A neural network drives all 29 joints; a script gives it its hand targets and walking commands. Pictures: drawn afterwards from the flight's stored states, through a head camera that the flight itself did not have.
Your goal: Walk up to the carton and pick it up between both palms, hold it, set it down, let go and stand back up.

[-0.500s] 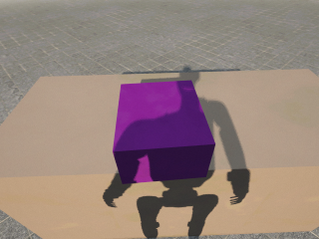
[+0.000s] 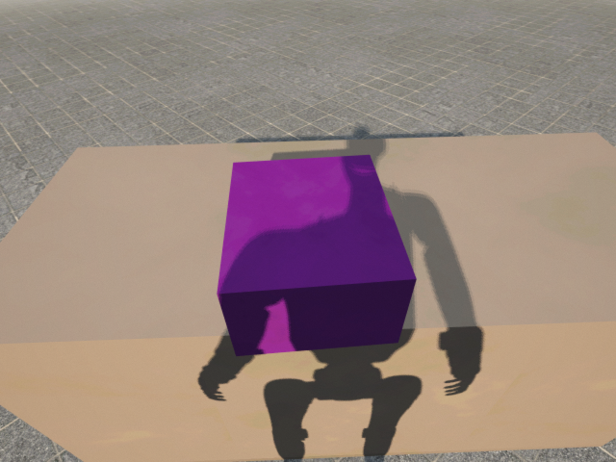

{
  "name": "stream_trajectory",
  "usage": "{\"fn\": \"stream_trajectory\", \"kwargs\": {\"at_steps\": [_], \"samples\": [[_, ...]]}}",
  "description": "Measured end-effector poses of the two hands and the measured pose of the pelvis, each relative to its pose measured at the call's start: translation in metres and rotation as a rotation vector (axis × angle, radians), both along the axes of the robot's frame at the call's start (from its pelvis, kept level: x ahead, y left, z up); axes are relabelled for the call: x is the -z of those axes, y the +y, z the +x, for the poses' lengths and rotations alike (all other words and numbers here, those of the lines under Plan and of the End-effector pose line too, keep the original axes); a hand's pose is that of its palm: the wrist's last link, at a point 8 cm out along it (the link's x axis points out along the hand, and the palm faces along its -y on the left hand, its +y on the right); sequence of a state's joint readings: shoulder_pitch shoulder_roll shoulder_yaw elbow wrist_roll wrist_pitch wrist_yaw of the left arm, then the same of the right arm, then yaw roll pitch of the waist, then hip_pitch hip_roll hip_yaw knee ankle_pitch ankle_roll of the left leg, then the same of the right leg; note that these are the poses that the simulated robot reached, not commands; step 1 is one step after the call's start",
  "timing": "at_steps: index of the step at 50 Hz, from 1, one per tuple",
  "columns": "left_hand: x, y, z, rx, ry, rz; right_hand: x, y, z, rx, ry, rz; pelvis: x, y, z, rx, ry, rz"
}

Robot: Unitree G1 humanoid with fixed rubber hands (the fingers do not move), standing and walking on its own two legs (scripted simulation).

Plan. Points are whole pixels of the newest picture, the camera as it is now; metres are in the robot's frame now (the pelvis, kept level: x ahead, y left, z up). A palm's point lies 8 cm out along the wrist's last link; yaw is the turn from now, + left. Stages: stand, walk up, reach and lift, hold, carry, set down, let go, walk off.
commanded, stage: stand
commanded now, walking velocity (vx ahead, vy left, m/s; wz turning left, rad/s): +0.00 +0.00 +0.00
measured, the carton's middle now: (309, 245) +0.49 +0.02 +0.01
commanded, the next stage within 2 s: none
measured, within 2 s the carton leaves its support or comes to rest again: neither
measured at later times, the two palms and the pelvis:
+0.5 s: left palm out of the picture +0.10 +0.26 -0.10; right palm out of the picture +0.09 -0.25 -0.11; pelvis +0.00 +0.00 +0.00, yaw +0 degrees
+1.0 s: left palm out of the picture +0.10 +0.26 -0.10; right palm out of the picture +0.09 -0.25 -0.11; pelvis +0.00 +0.00 +0.00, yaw +0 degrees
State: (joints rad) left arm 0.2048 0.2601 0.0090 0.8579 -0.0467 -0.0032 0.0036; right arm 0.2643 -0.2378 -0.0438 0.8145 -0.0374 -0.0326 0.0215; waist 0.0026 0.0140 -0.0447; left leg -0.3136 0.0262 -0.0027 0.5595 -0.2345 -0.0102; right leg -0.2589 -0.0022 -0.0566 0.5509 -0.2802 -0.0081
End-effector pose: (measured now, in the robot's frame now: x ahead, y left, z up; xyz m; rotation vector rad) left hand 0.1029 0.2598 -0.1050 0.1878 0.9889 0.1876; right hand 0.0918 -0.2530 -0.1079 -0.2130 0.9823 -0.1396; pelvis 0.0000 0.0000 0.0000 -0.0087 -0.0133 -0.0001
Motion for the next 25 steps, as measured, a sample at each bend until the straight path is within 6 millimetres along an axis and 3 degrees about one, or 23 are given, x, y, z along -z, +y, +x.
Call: {"fn": "stream_trajectory", "kwargs": {"at_steps": [25], "samples": [[-0.0001,-0.0001,0.0008,0.000,0.003,0.000,0.0004,-0.0002,0.0003,0.001,0.005,0.000,-0.0003,-0.0002,0.0011,0.000,0.003,0.000]]}}
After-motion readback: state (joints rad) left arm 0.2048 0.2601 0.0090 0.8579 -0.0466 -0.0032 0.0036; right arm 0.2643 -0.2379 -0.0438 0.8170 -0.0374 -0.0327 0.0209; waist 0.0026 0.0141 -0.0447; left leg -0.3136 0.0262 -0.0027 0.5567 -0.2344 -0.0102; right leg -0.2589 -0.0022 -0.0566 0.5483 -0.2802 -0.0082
